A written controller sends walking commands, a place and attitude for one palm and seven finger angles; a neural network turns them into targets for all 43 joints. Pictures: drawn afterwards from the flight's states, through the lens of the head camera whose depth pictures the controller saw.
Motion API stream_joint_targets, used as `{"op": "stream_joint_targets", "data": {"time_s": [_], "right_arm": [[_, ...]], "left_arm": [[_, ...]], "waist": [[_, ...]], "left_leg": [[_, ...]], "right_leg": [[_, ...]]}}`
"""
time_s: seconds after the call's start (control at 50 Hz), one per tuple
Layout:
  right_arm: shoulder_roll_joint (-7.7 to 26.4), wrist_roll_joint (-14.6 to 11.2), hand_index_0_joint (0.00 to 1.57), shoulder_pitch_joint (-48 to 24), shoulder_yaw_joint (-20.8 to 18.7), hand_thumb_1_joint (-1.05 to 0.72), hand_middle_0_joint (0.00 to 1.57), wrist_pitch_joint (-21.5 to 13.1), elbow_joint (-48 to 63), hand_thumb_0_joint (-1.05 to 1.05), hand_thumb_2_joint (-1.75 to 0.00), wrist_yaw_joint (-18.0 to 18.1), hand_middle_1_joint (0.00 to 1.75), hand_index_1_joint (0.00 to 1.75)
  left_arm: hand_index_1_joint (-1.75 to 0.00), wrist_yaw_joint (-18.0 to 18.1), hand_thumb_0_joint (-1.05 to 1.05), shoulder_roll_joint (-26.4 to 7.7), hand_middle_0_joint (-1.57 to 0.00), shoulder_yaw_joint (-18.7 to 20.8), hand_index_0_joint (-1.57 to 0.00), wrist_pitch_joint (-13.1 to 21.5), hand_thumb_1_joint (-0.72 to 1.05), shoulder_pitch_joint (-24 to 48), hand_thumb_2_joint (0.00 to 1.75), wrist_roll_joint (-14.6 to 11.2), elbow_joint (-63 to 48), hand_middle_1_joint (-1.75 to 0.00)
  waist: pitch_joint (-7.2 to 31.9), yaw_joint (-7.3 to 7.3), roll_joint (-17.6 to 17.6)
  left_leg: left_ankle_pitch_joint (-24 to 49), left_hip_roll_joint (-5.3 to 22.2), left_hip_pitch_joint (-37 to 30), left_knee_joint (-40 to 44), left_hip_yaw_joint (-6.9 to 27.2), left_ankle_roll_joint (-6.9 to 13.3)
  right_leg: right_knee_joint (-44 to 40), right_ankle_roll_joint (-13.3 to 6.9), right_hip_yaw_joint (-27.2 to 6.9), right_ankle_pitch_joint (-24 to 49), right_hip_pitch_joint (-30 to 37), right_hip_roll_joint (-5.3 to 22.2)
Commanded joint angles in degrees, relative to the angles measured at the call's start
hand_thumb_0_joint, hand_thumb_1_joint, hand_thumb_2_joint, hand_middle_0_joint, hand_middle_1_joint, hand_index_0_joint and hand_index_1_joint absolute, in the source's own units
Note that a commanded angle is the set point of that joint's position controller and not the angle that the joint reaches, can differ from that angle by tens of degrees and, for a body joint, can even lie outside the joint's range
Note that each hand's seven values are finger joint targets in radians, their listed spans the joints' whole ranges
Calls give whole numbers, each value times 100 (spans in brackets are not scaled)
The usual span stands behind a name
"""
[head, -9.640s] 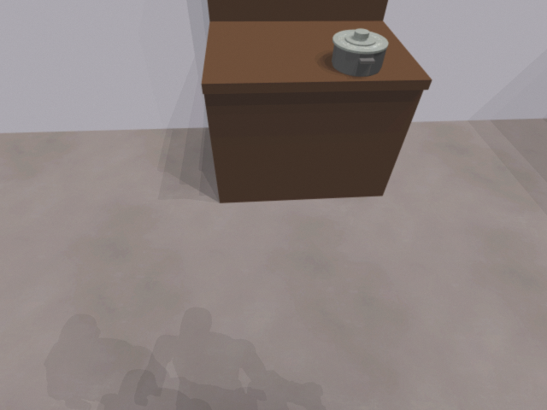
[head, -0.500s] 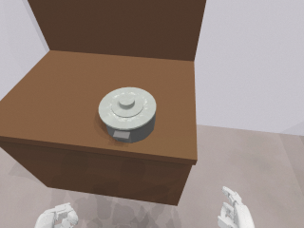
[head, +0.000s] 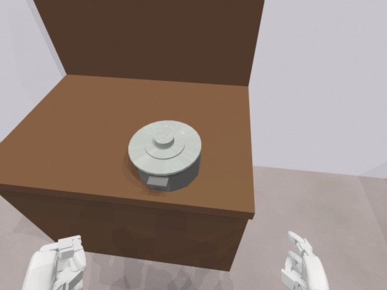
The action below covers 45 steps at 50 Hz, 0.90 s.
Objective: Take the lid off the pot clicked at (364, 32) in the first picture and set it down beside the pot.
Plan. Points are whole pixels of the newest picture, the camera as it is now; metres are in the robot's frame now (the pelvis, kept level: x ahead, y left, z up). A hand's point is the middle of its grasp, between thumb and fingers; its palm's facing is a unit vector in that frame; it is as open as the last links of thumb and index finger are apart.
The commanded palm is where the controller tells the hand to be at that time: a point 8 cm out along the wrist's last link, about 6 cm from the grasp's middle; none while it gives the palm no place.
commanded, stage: raise the hand higher, near the body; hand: left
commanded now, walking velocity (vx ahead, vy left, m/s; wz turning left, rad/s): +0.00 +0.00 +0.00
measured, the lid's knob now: (164, 138) +0.49 +0.14 +0.01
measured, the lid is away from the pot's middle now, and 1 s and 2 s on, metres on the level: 0.00 0.00 0.00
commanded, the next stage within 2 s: reach forward and open the fingers in 0.32 s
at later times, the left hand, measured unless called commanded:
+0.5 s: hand (68, 235) +0.17 +0.23 +0.10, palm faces +0.25 -0.67 -0.70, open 3.1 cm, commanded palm +0.13 +0.26 +0.13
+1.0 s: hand (63, 230) +0.18 +0.25 +0.09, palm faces -0.25 -0.06 -0.97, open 4.9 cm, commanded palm +0.18 +0.25 +0.14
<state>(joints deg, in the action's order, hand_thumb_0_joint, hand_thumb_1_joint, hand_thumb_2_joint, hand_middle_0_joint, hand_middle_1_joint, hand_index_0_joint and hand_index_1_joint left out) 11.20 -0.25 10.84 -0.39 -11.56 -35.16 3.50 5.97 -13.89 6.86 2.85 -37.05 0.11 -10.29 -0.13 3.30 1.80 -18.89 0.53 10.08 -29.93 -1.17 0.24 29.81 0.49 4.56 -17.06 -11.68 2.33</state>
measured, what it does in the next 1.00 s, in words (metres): stands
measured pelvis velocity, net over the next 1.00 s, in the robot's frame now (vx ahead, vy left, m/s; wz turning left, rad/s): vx -0.02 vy -0.01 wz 0.00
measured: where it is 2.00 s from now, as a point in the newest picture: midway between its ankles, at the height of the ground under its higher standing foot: outside the picture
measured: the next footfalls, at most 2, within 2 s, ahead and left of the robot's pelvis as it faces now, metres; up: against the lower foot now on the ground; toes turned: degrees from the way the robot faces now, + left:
none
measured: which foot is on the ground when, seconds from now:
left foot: down 0.00-1.00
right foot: down 0.00-1.00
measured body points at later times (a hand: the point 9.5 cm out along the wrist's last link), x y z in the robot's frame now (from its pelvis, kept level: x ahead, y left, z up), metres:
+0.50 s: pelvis +0.00 -0.01 +0.00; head -0.01 -0.03 +0.45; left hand +0.15 +0.26 +0.14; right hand +0.19 -0.21 -0.08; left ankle -0.03 +0.12 -0.73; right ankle -0.01 -0.12 -0.73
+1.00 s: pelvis -0.02 -0.01 +0.01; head -0.01 -0.06 +0.45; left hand +0.19 +0.25 +0.14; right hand +0.19 -0.23 -0.09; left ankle -0.03 +0.11 -0.73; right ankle -0.01 -0.12 -0.73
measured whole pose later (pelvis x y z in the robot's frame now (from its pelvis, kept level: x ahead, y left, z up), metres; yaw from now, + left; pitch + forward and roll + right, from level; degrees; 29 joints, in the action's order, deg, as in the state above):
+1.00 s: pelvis -0.02 -0.01 +0.01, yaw +0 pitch +0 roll +0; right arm 16.2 -1.2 6.8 0.0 3.7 -32.8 1.1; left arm -10.2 -35.0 4.0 2.3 -17.3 44.8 -12.5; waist -0.7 4.1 7.3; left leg -13.7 0.8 10.5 -24.6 -0.8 -0.1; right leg 24.5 -0.2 5.0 -12.0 -12.0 1.8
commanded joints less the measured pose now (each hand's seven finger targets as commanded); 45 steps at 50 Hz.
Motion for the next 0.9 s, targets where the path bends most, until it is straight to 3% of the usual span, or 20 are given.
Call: {"op": "stream_joint_targets", "data": {"time_s": [0.0,0.06,0.1,0.16,0.22,0.4,0.42,0.44,0.46,0.5,0.56,0.6,0.66,0.7,0.74,0.76,0.78,0.84,0.86,0.88], "right_arm": [[510,3,20,-540,-124,-90,20,-304,932,0,-90,31,30,30],[525,10,20,-578,-110,-90,20,-241,945,0,-90,16,30,30],[516,25,20,-575,-101,-90,20,-249,955,0,-90,18,30,30],[511,29,20,-614,-74,-90,20,-212,964,0,-90,8,30,30],[522,38,20,-611,-59,-90,20,-232,954,0,-90,14,30,30],[534,18,20,-685,-50,-90,20,-250,939,0,-90,10,30,30],[957,163,20,-742,43,-90,20,90,926,0,-90,-83,30,30],[735,94,20,-925,-1,-90,20,315,1157,0,-90,-156,30,30],[788,107,20,-887,-15,-90,20,482,1113,0,-90,-206,30,30],[890,102,20,-1040,-47,-90,20,831,1181,0,-90,-279,30,30],[947,33,20,-1317,-33,-90,20,1103,1260,0,-90,-299,30,30],[926,-18,20,-1370,-41,-90,20,1164,1178,0,-90,-260,30,30],[938,-107,20,-1343,-65,-90,20,1152,1200,0,-90,-240,30,30],[970,-95,20,-1263,-82,-90,20,1165,1153,0,-90,-179,30,30],[1001,-105,20,-1358,-54,-90,20,1152,1148,0,-90,-147,30,30],[972,-85,20,-1198,-42,-90,20,1149,1170,0,-90,-143,30,30],[987,-73,20,-1147,-62,-90,20,1181,1125,0,-90,-123,30,30],[956,-110,20,-1204,-76,-90,20,1197,1162,0,-90,-159,30,30],[939,-111,20,-1042,-82,-90,20,1222,1170,0,-90,-175,30,30],[992,-109,20,-1031,-111,-90,20,1250,1120,0,-90,-176,30,30]], "left_arm": [[-150,45,0,-650,-130,523,-130,371,90,-157,90,-33,-1464,-150],[-150,31,0,-750,-130,627,-130,388,90,43,90,-50,-1556,-150],[-150,43,0,-846,-130,731,-130,433,90,120,90,-62,-1807,-150],[-150,35,0,-885,-130,807,-130,428,90,199,90,-87,-1892,-150],[-150,56,0,-963,-130,870,-130,481,90,398,90,-95,-2118,-150],[-150,70,0,-1104,-130,1129,-130,618,90,613,90,-146,-2445,-150],[-149,283,0,-2246,-128,779,-128,172,88,772,89,2423,-2568,-149],[-148,423,0,-1810,-125,820,-125,-175,86,645,89,2475,-2689,-148],[-146,483,0,-1898,-123,688,-123,-380,83,565,89,3171,-2532,-146],[-140,450,0,-2204,-120,667,-120,-732,77,307,91,4020,-2338,-140],[-122,181,0,-2790,-120,678,-120,-1022,68,1074,97,4766,-2458,-122],[-115,-141,0,-2808,-118,501,-118,-1035,62,1102,101,4850,-2023,-115],[-104,-763,0,-2882,-115,374,-115,-847,52,1219,106,4604,-1882,-104],[-97,-1081,0,-3051,-113,379,-113,-694,46,1487,109,4475,-1729,-97],[-90,-1319,0,-3544,-111,776,-111,-538,40,1815,111,4502,-1664,-90],[-86,-1423,0,-3463,-109,647,-109,-408,38,2004,112,4506,-1698,-86],[-83,-1460,0,-3624,-108,831,-108,-291,35,2110,113,4485,-1596,-83],[-72,-1484,0,-3530,-104,941,-104,-93,27,2074,115,4432,-1279,-72],[-68,-1486,0,-3220,-103,607,-103,-46,24,2316,115,4388,-1218,-68],[-65,-1462,0,-3355,-102,718,-102,-8,22,2498,116,4390,-1095,-65]], "waist": [[317,6,214],[175,-12,25],[310,15,206],[303,14,-30],[298,26,216],[192,66,96],[117,67,386],[40,123,549],[202,191,515],[486,285,353],[961,204,336],[943,165,206],[1021,62,-74],[768,4,-146],[767,22,-72],[849,-20,-103],[848,21,-97],[719,55,72],[749,-22,43],[710,-3,-61]], "left_leg": [[2107,13,-151,471,60,86],[1957,18,-124,539,52,82],[2038,13,-233,545,37,91],[1907,22,-248,585,52,93],[1844,11,-309,613,46,96],[1638,42,-353,668,48,92],[1796,-49,311,541,-8,131],[1793,-11,438,576,-15,104],[1717,-10,458,572,-37,72],[1553,-30,498,523,-71,76],[1488,-29,305,528,-12,116],[1634,-50,153,524,25,169],[1908,-73,51,530,60,232],[1933,-111,47,572,71,275],[1981,-104,-26,559,97,282],[2056,-121,-49,567,82,289],[2094,-125,-91,599,92,284],[2063,-125,-136,604,99,254],[1946,-135,-111,644,55,236],[1850,-137,-103,682,76,230]], "right_leg": [[-463,-79,-4,1521,253,-104],[-549,-74,4,1482,263,-122],[-564,-76,-20,1559,349,-108],[-621,-67,-22,1482,382,-117],[-673,-74,-49,1427,394,-107],[-760,-76,-83,1222,382,-116],[-423,-124,-181,1283,-81,-195],[-395,-203,-42,1195,-9,-156],[-335,-252,-154,1009,8,-198],[-367,-289,-341,952,69,-218],[-435,-258,-477,923,270,-186],[-540,-179,-418,1175,295,-134],[-581,-77,-341,1631,476,-90],[-697,-20,-317,1788,369,-79],[-776,-23,-392,1885,353,-101],[-743,-4,-300,1914,467,-45],[-805,2,-280,1926,415,-55],[-902,-54,-326,1885,336,-102],[-887,-29,-229,1717,389,-52],[-940,-30,-233,1631,297,-69]]}}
